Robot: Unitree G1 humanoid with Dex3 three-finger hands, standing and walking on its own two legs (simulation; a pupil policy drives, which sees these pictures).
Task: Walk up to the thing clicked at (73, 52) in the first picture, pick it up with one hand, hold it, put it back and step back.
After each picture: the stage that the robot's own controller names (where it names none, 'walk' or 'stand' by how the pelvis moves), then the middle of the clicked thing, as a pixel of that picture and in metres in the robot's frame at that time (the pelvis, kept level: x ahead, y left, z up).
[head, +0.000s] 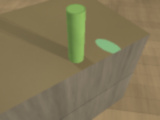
stand; (76, 36) +0.56 +0.05 +0.07
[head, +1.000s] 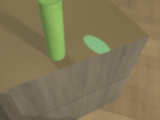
rise first; (53, 31) +0.51 +0.13 +0.10
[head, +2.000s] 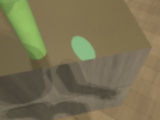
rise first; (27, 29) +0.48 +0.22 +0.10
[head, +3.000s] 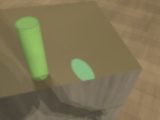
stand; (34, 52) +0.46 +0.19 +0.08
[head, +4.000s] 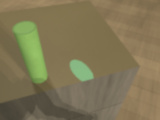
stand; (33, 56) +0.45 +0.20 +0.07
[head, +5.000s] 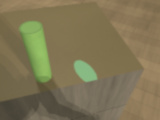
stand; (38, 55) +0.46 +0.18 +0.06
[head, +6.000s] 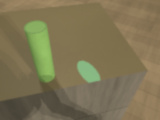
stand; (41, 55) +0.46 +0.17 +0.06
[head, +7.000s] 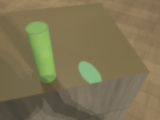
stand; (43, 55) +0.46 +0.16 +0.06
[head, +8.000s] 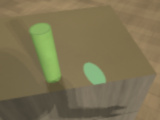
rise first; (47, 56) +0.46 +0.18 +0.07
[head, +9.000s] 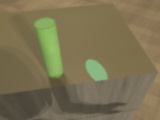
go down; (50, 51) +0.48 +0.16 +0.07
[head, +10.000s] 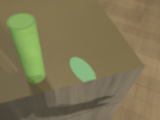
go down; (30, 53) +0.44 +0.16 +0.09
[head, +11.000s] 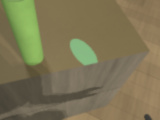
close in; (26, 32) +0.46 +0.16 +0.12
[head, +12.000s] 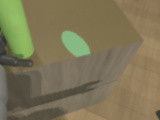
close; (13, 22) +0.48 +0.18 +0.14
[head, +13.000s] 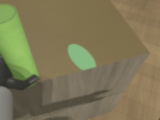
lift; (17, 53) +0.39 +0.18 +0.13
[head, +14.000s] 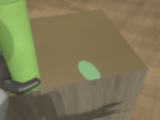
lift; (19, 50) +0.30 +0.16 +0.26
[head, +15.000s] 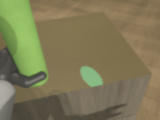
hold; (24, 44) +0.31 +0.14 +0.27
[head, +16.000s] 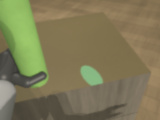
hold; (25, 45) +0.32 +0.15 +0.27
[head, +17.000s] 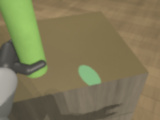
crouch; (25, 35) +0.36 +0.16 +0.26
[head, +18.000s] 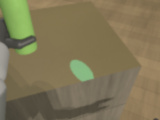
lower; (15, 11) +0.46 +0.17 +0.26
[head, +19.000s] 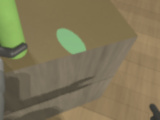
lower; (5, 20) +0.49 +0.18 +0.14
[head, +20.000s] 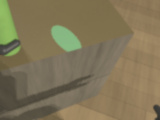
lower; out of the picture +0.50 +0.19 +0.15
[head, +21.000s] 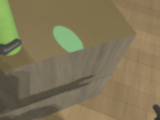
lower; out of the picture +0.50 +0.19 +0.15
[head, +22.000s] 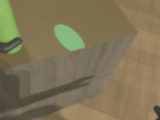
lower; out of the picture +0.50 +0.19 +0.15
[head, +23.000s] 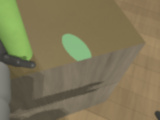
withdraw; (10, 28) +0.46 +0.18 +0.14
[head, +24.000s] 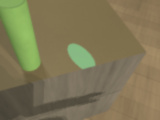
sink last; (22, 38) +0.45 +0.17 +0.12
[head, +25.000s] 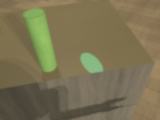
stand; (42, 43) +0.49 +0.19 +0.12
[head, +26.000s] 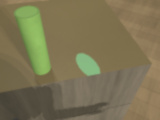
stand; (35, 44) +0.47 +0.18 +0.12
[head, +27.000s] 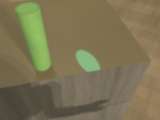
stand; (36, 40) +0.48 +0.18 +0.12
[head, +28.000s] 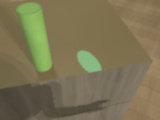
stand; (37, 41) +0.48 +0.17 +0.12
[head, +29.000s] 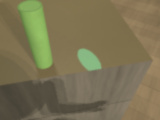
stand; (38, 38) +0.49 +0.18 +0.12
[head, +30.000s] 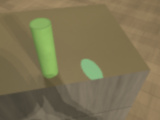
walk; (45, 51) +0.49 +0.17 +0.07
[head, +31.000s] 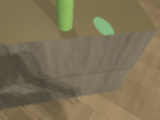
walk; (64, 2) +0.66 +0.10 +0.08
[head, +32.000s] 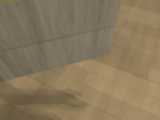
walk; out of the picture +0.98 +0.23 +0.10
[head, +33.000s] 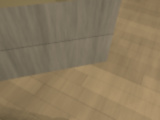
stand; out of the picture +1.10 +0.19 +0.08
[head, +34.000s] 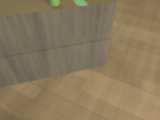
stand; out of the picture +1.10 +0.21 +0.07
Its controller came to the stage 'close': yes
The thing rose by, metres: 0.20
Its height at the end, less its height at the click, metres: +0.00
